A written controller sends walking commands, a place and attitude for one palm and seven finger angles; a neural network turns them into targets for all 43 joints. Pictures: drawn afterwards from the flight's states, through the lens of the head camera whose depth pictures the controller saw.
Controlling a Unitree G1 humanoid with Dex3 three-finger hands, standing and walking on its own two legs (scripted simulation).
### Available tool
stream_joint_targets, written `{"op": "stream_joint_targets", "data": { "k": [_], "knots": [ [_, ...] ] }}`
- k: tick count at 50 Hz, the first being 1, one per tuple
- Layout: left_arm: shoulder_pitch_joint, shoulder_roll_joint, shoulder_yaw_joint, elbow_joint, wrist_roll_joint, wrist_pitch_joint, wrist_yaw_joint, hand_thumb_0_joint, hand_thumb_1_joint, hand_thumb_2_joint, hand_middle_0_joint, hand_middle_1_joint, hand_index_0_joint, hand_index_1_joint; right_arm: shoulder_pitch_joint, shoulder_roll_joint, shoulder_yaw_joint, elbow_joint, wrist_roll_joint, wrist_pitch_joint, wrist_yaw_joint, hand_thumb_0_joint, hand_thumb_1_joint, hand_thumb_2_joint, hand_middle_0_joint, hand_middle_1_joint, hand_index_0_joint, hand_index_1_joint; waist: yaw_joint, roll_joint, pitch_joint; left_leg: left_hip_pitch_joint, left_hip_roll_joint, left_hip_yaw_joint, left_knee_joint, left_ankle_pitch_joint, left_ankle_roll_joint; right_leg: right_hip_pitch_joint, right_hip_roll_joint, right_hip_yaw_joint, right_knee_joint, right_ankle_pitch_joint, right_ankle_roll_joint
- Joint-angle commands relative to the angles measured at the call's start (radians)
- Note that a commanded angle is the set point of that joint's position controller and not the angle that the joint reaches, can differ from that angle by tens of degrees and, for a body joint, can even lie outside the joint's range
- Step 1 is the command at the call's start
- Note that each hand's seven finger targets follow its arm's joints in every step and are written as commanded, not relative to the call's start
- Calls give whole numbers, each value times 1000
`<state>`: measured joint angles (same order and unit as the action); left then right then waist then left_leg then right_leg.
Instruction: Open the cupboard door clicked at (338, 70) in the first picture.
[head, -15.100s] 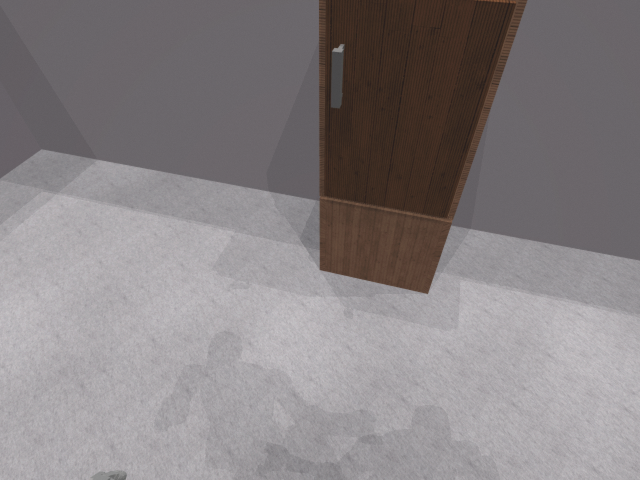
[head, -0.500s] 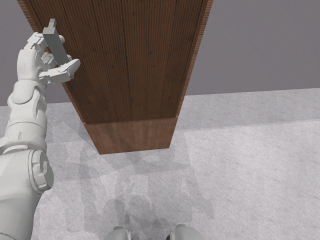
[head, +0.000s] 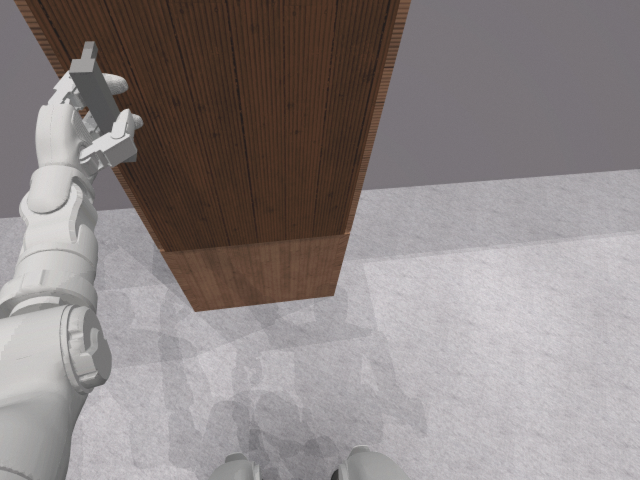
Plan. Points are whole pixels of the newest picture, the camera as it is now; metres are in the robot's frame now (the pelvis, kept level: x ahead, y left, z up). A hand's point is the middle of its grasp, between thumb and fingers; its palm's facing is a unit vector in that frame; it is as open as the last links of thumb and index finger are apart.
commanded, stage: pull the door open along its arc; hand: left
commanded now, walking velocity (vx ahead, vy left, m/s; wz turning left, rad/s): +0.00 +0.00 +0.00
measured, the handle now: (109, 105) +0.56 +0.22 +0.11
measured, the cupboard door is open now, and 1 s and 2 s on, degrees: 0 43 42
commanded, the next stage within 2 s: open thumb and fingers to let go in 0.90 s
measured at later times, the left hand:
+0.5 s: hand (158, 208) +0.40 +0.14 +0.11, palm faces +0.38 -0.92 +0.11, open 6.4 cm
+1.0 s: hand (254, 296) +0.30 +0.05 +0.11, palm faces +0.38 -0.92 -0.02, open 6.3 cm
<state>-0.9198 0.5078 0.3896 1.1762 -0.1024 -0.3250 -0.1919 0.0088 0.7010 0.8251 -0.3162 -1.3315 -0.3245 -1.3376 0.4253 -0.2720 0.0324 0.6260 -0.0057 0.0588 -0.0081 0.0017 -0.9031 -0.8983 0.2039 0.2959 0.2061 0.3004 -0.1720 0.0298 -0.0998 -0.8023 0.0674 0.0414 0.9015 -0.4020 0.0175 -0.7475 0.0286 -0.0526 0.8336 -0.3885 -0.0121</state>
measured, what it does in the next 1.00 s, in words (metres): stands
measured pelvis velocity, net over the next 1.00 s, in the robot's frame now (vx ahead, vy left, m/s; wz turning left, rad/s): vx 0.02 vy -0.04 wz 0.08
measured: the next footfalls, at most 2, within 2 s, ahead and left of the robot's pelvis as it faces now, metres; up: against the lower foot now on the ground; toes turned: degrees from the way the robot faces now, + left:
none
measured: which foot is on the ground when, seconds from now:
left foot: down 0.00-1.00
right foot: down 0.00-1.00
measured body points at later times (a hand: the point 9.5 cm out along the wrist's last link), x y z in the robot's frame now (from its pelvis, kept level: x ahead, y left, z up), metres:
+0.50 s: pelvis +0.02 +0.00 +0.01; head +0.05 +0.00 +0.46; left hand +0.38 +0.19 +0.11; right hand +0.16 -0.24 -0.09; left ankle +0.01 +0.11 -0.69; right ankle +0.00 -0.12 -0.69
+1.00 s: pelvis +0.02 -0.04 +0.02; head +0.01 -0.06 +0.47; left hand +0.27 +0.09 +0.12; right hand +0.20 -0.24 -0.07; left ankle +0.01 +0.11 -0.69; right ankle +0.00 -0.12 -0.69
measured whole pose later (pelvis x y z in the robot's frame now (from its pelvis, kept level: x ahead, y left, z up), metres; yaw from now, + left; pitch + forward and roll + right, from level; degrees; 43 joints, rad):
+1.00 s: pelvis +0.02 -0.04 +0.02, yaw +4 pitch +2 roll +0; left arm 0.12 -0.08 -0.27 -0.03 0.06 -0.01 0.56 0.00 0.67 0.74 -0.30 -1.32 -0.31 -1.33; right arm 0.19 -0.18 0.02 0.57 -0.05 0.08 0.02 0.01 -0.90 -0.90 0.20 0.30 0.20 0.30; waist -0.02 0.05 -0.08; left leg -0.40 0.04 -0.01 0.73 -0.37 -0.03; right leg -0.35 0.01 -0.10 0.72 -0.42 -0.05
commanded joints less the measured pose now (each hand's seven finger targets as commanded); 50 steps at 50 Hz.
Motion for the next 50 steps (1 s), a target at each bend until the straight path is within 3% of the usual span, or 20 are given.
{"op": "stream_joint_targets", "data": {
  "k": [1,7,11,14,15,16,17,20,23,25,26,28,30,34,35,37,41,45,47,50],
  "knots": [
    [-313,203,17,-292,-26,-94,-19,0,900,900,-400,-1350,-400,-1350,121,-167,-69,-84,6,-22,-5,0,-900,-900,200,300,200,300,52,94,-472,379,-46,-58,-89,400,13,194,34,18,-81,390,-5],
    [-73,101,-24,-424,-76,-55,-25,0,900,900,-400,-1350,-400,-1350,65,-152,-76,-130,26,-16,0,0,-900,-900,200,300,200,300,84,18,-410,347,-51,-28,-122,405,21,289,32,20,-105,465,-2],
    [90,26,-61,-583,-101,-27,-13,0,900,900,-400,-1350,-400,-1350,20,-138,-81,-158,36,-29,3,0,-900,-900,200,300,200,300,114,49,-406,400,-50,-23,-143,450,17,314,26,13,-112,484,-5],
    [223,-43,-108,-690,-114,-2,6,0,900,900,-400,-1350,-400,-1350,-16,-130,-79,-175,44,-43,10,0,-900,-900,200,300,200,300,124,22,-344,408,-46,-24,-160,462,13,318,25,2,-121,485,-5],
    [205,-60,40,-775,-181,10,157,0,900,900,-400,-1350,-400,-1350,-58,-98,-77,-179,34,-58,11,0,-900,-900,200,300,200,300,210,-5,-323,352,-55,-23,-172,457,5,347,26,-12,-134,460,-4],
    [271,-182,-65,-813,-155,25,234,0,900,900,-400,-1350,-400,-1350,-75,-91,-76,-181,31,-75,22,0,-900,-900,200,300,200,300,177,6,-317,377,-55,-17,-181,445,-3,342,26,-17,-133,448,1],
    [335,-213,-64,-826,-136,40,301,0,900,900,-400,-1350,-400,-1350,-75,-92,-78,-171,25,-86,29,0,-900,-900,200,300,200,300,179,-33,-314,377,-51,-23,-179,449,-6,339,24,-25,-128,443,0],
    [341,-283,-130,-930,-44,62,479,0,900,900,-400,-1350,-400,-1350,-101,-86,-81,-158,0,-94,43,0,-900,-900,200,300,200,300,161,-47,-296,386,-52,-23,-179,424,-8,341,15,-21,-129,423,1],
    [376,-413,-246,-1015,57,107,632,0,900,900,-400,-1350,-400,-1350,-152,-64,-78,-166,-23,-87,54,0,-900,-900,200,300,200,300,166,2,-306,412,-52,-24,-185,427,-12,342,2,-22,-123,400,-7],
    [413,-477,-330,-1039,125,150,703,0,900,900,-400,-1350,-400,-1350,-170,-60,-80,-166,-38,-74,55,0,-900,-900,200,300,200,300,152,-46,-289,420,-47,-31,-190,420,-12,346,-2,-23,-133,389,-9],
    [412,-506,-373,-1092,146,162,720,0,900,900,-400,-1350,-400,-1350,-185,-58,-82,-175,-39,-67,54,0,-900,-900,200,300,200,300,145,-31,-300,439,-45,-29,-193,421,-11,348,-8,-20,-136,392,-10],
    [464,-567,-454,-1143,177,184,728,0,900,900,-400,-1350,-400,-1350,-207,-48,-81,-186,-41,-54,47,0,-900,-900,200,300,200,300,142,-48,-282,461,-41,-32,-203,406,-12,359,-11,-22,-148,380,-14],
    [486,-605,-505,-1194,181,196,731,0,900,900,-400,-1350,-400,-1350,-226,-43,-79,-193,-42,-46,34,0,-900,-900,200,300,200,300,130,-89,-265,476,-41,-35,-208,384,-8,373,-13,-19,-170,374,-13],
    [590,-670,-580,-1276,176,209,733,0,900,900,-400,-1350,-400,-1350,-279,-21,-66,-210,-42,-39,20,0,-900,-900,200,300,200,300,144,-78,-213,487,-48,-36,-222,351,-8,396,-21,-17,-193,361,-15],
    [616,-674,-596,-1273,183,213,737,0,900,900,-400,-1350,-400,-1350,-283,-20,-64,-207,-42,-38,19,0,-900,-900,200,300,200,300,138,-114,-186,482,-47,-42,-224,337,-5,396,-24,-15,-206,353,-13],
    [657,-698,-629,-1330,195,216,747,0,900,900,-400,-1350,-400,-1350,-307,-9,-61,-217,-44,-37,19,0,-900,-900,200,300,200,300,147,-63,-194,496,-53,-37,-223,340,-4,407,-30,-10,-207,362,-16],
    [763,-741,-695,-1370,224,233,764,0,900,900,-400,-1350,-400,-1350,-330,3,-55,-223,-44,-36,28,0,-900,-900,200,300,200,300,154,-64,-164,492,-58,-44,-219,327,-2,412,-37,-7,-214,353,-19],
    [944,-739,-698,-1422,193,256,749,0,900,900,-400,-1350,-400,-1350,-360,11,-47,-238,-37,-36,29,0,-900,-900,200,300,200,300,177,-102,-143,493,-64,-43,-220,305,-3,450,-44,1,-248,360,-15],
    [885,-713,-677,-1460,183,256,757,0,900,900,-400,-1350,-400,-1350,-373,11,-42,-235,-39,-33,23,0,-900,-900,200,300,200,300,169,-98,-133,490,-71,-41,-216,291,-2,447,-53,17,-260,364,-9],
    [722,-648,-606,-1385,175,256,784,0,900,900,-400,-1350,-400,-1350,-398,11,-30,-204,-45,-31,3,0,-900,-900,200,300,200,300,154,-140,-49,462,-85,-49,-208,211,1,393,-71,54,-325,226,3]
  ]
}}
